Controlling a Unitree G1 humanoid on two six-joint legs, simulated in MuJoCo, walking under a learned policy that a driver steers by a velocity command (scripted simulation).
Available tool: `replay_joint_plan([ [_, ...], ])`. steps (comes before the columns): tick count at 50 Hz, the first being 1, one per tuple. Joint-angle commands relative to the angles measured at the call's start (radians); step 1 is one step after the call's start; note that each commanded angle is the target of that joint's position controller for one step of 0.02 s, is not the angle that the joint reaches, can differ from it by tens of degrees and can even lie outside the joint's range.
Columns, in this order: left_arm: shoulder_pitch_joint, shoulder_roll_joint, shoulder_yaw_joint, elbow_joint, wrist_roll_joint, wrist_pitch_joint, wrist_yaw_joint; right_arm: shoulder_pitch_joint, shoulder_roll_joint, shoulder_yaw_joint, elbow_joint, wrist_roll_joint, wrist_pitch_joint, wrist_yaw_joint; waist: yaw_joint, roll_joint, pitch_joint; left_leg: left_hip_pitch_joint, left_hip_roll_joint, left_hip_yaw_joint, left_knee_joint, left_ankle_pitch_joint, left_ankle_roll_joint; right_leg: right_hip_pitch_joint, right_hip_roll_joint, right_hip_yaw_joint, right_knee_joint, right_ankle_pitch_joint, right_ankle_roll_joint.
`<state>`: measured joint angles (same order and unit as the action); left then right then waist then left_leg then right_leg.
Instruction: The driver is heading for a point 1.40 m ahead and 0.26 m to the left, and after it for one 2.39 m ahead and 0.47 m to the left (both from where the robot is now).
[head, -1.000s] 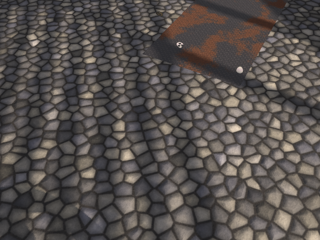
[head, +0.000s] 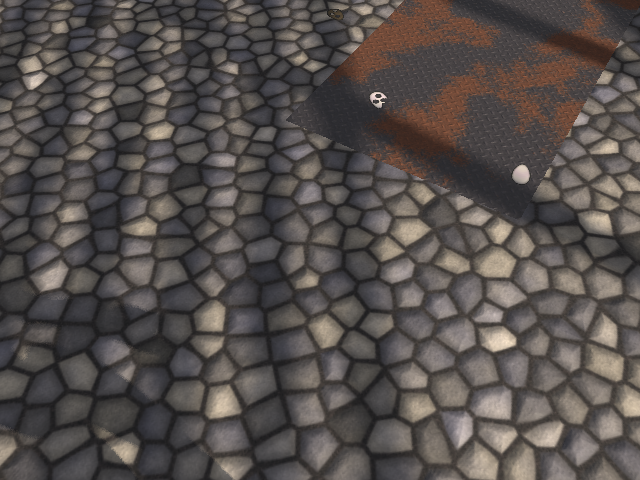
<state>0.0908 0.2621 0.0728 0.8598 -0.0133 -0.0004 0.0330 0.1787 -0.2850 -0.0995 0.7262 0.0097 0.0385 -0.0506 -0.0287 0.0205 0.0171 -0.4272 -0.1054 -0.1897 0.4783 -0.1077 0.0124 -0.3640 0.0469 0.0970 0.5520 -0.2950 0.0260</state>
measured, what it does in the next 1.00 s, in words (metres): steps on the spot, turning left: left foot, then right foot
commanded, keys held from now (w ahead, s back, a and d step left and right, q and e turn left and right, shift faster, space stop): q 0.48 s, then no key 0.38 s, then w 0.14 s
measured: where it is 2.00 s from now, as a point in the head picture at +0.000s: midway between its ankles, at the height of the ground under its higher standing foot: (221, 452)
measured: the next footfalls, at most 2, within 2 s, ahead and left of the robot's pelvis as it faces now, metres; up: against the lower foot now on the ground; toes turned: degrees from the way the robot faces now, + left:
left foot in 0.48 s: +0.04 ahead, +0.15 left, +0.00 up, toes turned +25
right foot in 0.88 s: +0.13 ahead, -0.08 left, +0.00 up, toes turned +24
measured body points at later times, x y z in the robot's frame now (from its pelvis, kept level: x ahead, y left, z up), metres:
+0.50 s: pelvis +0.03 +0.02 +0.00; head +0.06 +0.04 +0.44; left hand +0.03 +0.34 -0.12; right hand +0.29 -0.18 -0.08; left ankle +0.00 +0.13 -0.74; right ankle +0.02 -0.13 -0.73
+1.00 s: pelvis +0.05 +0.04 +0.00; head +0.06 +0.03 +0.45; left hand +0.04 +0.33 -0.11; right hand +0.29 -0.14 -0.11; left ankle +0.00 +0.12 -0.72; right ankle +0.10 -0.09 -0.73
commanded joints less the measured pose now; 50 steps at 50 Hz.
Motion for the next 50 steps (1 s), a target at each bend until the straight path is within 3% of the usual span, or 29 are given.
replay_joint_plan([
  [1,0.158,0.171,0.052,-0.018,0.019,-0.018,-0.003,-0.023,-0.094,-0.018,-0.088,0.008,-0.001,-0.007,0.067,0.018,-0.157,-0.074,0.111,-0.175,0.038,-0.299,0.063,0.296,-0.180,0.112,-0.220,0.047,-0.080],
  [2,0.126,0.254,0.068,-0.024,0.053,-0.014,-0.002,-0.037,-0.070,-0.013,-0.134,0.023,-0.009,-0.002,0.023,-0.305,-0.102,-0.257,-0.045,0.039,0.276,-0.431,0.016,0.266,-0.372,0.389,-0.320,0.087,-0.226],
  [3,0.055,0.192,0.050,-0.069,0.072,-0.021,0.001,-0.008,-0.149,-0.035,-0.115,0.002,-0.024,0.005,0.015,-0.260,-0.098,-0.263,0.019,0.000,0.493,-0.456,-0.017,0.213,-0.449,0.439,-0.315,0.192,-0.292],
  [4,-0.007,0.142,0.037,-0.097,0.059,-0.024,0.007,0.033,-0.184,-0.051,-0.084,0.004,-0.023,0.012,-0.014,-0.176,-0.099,-0.248,0.027,0.001,0.595,-0.399,-0.028,0.204,-0.406,0.331,-0.281,0.269,-0.268],
  [5,-0.041,0.119,0.031,-0.109,0.040,-0.025,0.008,0.066,-0.170,-0.052,-0.055,0.003,-0.013,0.011,-0.026,-0.127,-0.086,-0.248,0.033,0.019,0.643,-0.350,-0.043,0.208,-0.338,0.227,-0.251,0.298,-0.222],
  [6,-0.040,0.113,0.028,-0.109,0.023,-0.025,0.010,0.075,-0.149,-0.047,-0.048,-0.003,-0.004,0.009,-0.016,-0.117,-0.074,-0.276,0.040,0.025,0.699,-0.301,-0.058,0.231,-0.313,0.176,-0.237,0.320,-0.204],
  [7,-0.021,0.114,0.024,-0.105,0.019,-0.022,0.013,0.068,-0.123,-0.039,-0.052,-0.002,0.002,0.012,-0.005,-0.116,-0.064,-0.282,0.045,0.043,0.741,-0.278,-0.073,0.227,-0.300,0.127,-0.232,0.386,-0.207],
  [10,0.057,0.135,0.030,-0.088,0.026,-0.010,0.022,-0.014,-0.091,-0.020,-0.104,0.018,0.005,0.022,0.044,-0.156,-0.052,-0.320,0.077,0.102,0.653,-0.226,-0.107,0.302,-0.288,0.045,-0.233,0.463,-0.226],
  [14,0.097,0.185,0.046,-0.088,0.021,0.000,0.026,-0.075,-0.073,-0.003,-0.154,0.014,0.003,0.039,0.079,-0.178,-0.080,-0.255,0.130,0.147,0.479,-0.235,-0.119,0.365,-0.332,0.002,-0.230,0.502,-0.244],
  [19,0.075,0.223,0.063,-0.104,0.006,0.003,0.006,-0.080,-0.088,-0.006,-0.180,0.014,0.011,0.061,0.074,-0.202,-0.075,-0.062,0.129,0.235,0.277,-0.247,-0.066,0.290,-0.358,-0.076,-0.209,0.503,-0.226],
  [22,0.055,0.227,0.066,-0.105,-0.018,0.001,-0.001,-0.037,-0.088,-0.017,-0.175,0.016,0.017,0.074,0.035,-0.195,-0.081,0.067,0.104,0.269,0.055,-0.146,-0.003,0.280,-0.360,-0.111,-0.119,0.466,-0.173],
  [23,0.073,0.208,0.063,-0.096,-0.022,-0.001,-0.005,0.005,-0.100,-0.026,-0.156,0.014,0.017,0.069,0.016,-0.158,-0.099,0.180,0.080,0.269,-0.053,-0.042,0.028,0.236,-0.332,-0.151,-0.039,0.416,-0.127],
  [24,0.122,0.166,0.052,-0.087,0.001,-0.006,-0.013,0.069,-0.171,-0.052,-0.144,0.014,0.015,0.055,0.008,-0.011,-0.149,0.397,0.155,0.138,-0.085,0.239,0.075,0.079,-0.265,-0.233,0.155,0.265,-0.046],
  [25,0.100,0.085,0.018,-0.142,0.061,-0.014,-0.025,0.092,-0.292,-0.070,-0.164,0.000,0.009,0.039,0.032,0.311,-0.171,0.593,0.435,-0.235,-0.027,0.748,0.228,-0.266,-0.124,-0.263,0.490,-0.371,0.046],
  [26,0.041,0.132,0.028,-0.159,0.036,-0.020,-0.025,0.122,-0.245,-0.051,-0.173,-0.030,-0.012,0.053,-0.043,0.211,-0.281,0.541,0.529,-0.304,-0.058,0.724,0.386,-0.324,-0.083,-0.092,0.663,-0.433,0.058],
  [27,0.004,0.170,0.037,-0.161,0.003,-0.014,-0.022,0.081,-0.212,-0.039,-0.166,-0.033,-0.030,0.060,-0.037,0.137,-0.225,0.486,0.470,-0.213,-0.078,0.626,0.357,-0.333,-0.105,-0.059,0.717,-0.358,0.049],
  [28,0.011,0.173,0.041,-0.152,-0.002,-0.007,-0.015,0.020,-0.174,-0.028,-0.157,-0.017,-0.039,0.056,-0.003,0.109,-0.169,0.436,0.401,-0.134,-0.082,0.529,0.291,-0.340,-0.121,-0.050,0.684,-0.271,0.040],
  [29,0.021,0.175,0.042,-0.135,0.008,0.001,-0.006,-0.023,-0.144,-0.016,-0.157,-0.004,-0.038,0.051,0.014,0.081,-0.147,0.394,0.364,-0.094,-0.087,0.468,0.247,-0.322,-0.133,-0.041,0.641,-0.209,0.039],
  [30,0.041,0.176,0.044,-0.132,0.015,0.008,-0.003,-0.054,-0.139,-0.010,-0.155,0.001,-0.035,0.046,0.038,0.090,-0.134,0.331,0.340,-0.060,-0.099,0.471,0.232,-0.263,-0.126,-0.047,0.617,-0.154,0.044],
  [32,0.076,0.151,0.037,-0.123,0.014,0.012,-0.005,-0.067,-0.132,-0.003,-0.147,-0.011,-0.038,0.039,0.058,0.097,-0.146,0.293,0.316,-0.026,-0.118,0.463,0.229,-0.181,-0.109,-0.056,0.555,-0.083,0.048],
  [36,0.048,0.108,0.017,-0.133,0.014,0.015,-0.006,-0.072,-0.124,0.002,-0.117,-0.015,-0.042,0.031,0.042,0.109,-0.134,0.278,0.302,-0.012,-0.122,0.355,0.221,-0.083,-0.112,-0.054,0.311,-0.055,0.051],
  [41,0.043,0.118,0.017,-0.138,0.009,0.014,-0.013,-0.073,-0.112,0.018,-0.075,-0.018,-0.037,0.042,0.030,0.116,-0.080,0.206,0.299,-0.063,-0.122,0.138,0.213,0.055,-0.093,-0.078,0.089,-0.050,0.028],
  [43,0.078,0.098,0.010,-0.125,0.022,0.004,-0.021,-0.072,-0.078,0.035,-0.052,-0.010,-0.039,0.045,0.066,0.078,-0.069,0.165,0.256,-0.048,-0.094,0.045,0.150,0.190,-0.090,-0.082,-0.141,0.165,0.002],
  [44,0.106,0.118,0.010,-0.119,0.035,-0.001,-0.021,-0.034,-0.056,0.043,-0.037,-0.022,-0.045,0.046,0.055,0.034,-0.108,0.136,0.208,-0.023,-0.066,-0.100,0.098,0.282,-0.138,-0.028,-0.143,0.265,-0.014],
  [45,0.110,0.183,0.022,-0.122,0.030,-0.001,-0.019,0.012,-0.064,0.038,-0.029,-0.035,-0.050,0.053,0.004,-0.076,-0.101,0.089,0.122,0.050,-0.015,-0.279,0.061,0.288,-0.192,0.007,-0.104,0.254,-0.052],
  [46,0.117,0.206,0.037,-0.101,0.014,0.002,-0.024,-0.005,-0.056,0.039,-0.038,-0.025,-0.052,0.051,0.008,-0.197,-0.091,0.096,0.051,0.152,0.054,-0.376,0.034,0.194,-0.196,0.057,-0.147,-0.111,-0.115],
  [47,0.128,0.181,0.032,-0.112,0.013,-0.003,-0.027,-0.052,-0.084,0.032,-0.041,-0.015,-0.055,0.050,0.047,-0.206,-0.036,0.068,0.038,0.191,0.150,-0.394,0.019,0.142,-0.225,0.139,-0.240,-0.345,-0.154],
  [48,0.146,0.179,0.030,-0.104,0.017,-0.009,-0.024,-0.080,-0.079,0.026,-0.052,-0.003,-0.059,0.048,0.054,-0.243,0.017,0.012,0.037,0.228,0.226,-0.378,0.017,0.127,-0.284,0.236,-0.308,-0.451,-0.185],
  [50,0.157,0.187,0.031,-0.101,0.006,-0.026,-0.016,-0.086,-0.074,0.020,-0.057,0.009,-0.071,0.051,0.054,-0.265,0.096,-0.037,0.080,0.201,0.269,-0.368,0.041,0.099,-0.354,0.329,-0.355,-0.440,-0.227],
])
